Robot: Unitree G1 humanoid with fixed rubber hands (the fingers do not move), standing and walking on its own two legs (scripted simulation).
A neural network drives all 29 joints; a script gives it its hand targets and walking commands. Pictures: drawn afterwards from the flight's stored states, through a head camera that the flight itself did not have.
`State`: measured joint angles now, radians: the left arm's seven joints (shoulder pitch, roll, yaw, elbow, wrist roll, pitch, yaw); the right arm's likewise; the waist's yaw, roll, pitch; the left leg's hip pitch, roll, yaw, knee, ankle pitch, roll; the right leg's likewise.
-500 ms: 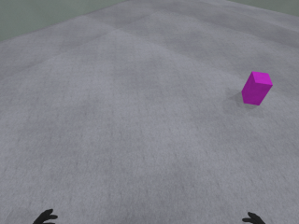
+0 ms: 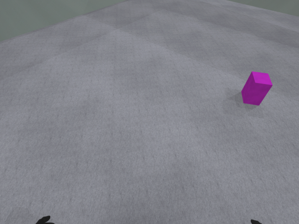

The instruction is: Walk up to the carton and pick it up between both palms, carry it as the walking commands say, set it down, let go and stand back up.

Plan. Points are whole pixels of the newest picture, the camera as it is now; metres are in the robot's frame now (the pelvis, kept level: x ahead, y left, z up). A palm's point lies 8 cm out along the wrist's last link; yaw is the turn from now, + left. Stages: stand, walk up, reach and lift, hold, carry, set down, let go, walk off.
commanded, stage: stand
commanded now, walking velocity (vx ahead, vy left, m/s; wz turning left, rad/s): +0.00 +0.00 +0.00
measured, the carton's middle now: (255, 88) +1.43 -1.03 -0.65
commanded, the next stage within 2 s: walk up in 0.68 s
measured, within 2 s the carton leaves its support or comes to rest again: neither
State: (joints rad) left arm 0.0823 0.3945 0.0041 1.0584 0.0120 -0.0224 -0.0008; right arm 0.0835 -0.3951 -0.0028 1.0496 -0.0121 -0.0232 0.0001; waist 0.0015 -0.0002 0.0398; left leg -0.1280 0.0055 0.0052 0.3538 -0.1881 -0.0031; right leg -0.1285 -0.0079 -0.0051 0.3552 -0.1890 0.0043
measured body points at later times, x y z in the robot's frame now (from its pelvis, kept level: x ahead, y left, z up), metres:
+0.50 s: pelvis +0.01 +0.00 +0.00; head +0.01 +0.00 +0.45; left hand +0.12 +0.32 -0.11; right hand +0.12 -0.32 -0.11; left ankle +0.00 +0.12 -0.75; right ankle +0.00 -0.12 -0.75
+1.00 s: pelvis +0.02 -0.02 +0.00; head +0.03 -0.01 +0.45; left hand +0.17 +0.31 -0.10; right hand +0.10 -0.38 -0.09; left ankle +0.00 +0.12 -0.75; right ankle +0.03 -0.16 -0.71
